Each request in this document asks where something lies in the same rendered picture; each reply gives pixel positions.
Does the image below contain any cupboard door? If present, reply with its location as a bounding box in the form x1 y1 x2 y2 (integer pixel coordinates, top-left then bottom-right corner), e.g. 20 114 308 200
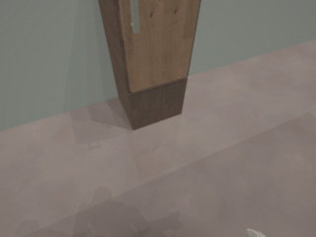
118 0 200 93

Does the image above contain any handle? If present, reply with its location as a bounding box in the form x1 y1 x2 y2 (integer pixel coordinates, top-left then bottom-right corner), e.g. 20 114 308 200
130 0 140 34

